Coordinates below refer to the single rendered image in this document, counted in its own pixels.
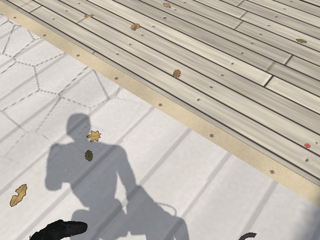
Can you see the left robot hand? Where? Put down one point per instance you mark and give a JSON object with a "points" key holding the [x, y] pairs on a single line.
{"points": [[60, 229]]}

